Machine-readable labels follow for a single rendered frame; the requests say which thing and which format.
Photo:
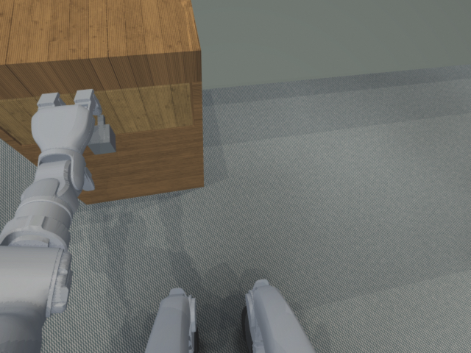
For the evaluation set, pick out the cabinet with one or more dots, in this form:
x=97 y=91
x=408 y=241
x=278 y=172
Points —
x=62 y=46

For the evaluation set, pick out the robot right thigh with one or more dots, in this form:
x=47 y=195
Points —
x=280 y=329

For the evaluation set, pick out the drawer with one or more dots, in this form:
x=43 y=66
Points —
x=125 y=110

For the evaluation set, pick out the robot left forearm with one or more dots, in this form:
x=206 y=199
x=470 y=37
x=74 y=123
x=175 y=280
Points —
x=47 y=206

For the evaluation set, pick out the handle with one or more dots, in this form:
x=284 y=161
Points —
x=103 y=139

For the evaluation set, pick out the robot left upper arm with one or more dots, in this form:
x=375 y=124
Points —
x=34 y=283

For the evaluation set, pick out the left robot hand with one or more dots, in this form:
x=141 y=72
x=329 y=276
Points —
x=59 y=126

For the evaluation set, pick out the robot right shin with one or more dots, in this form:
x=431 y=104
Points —
x=257 y=340

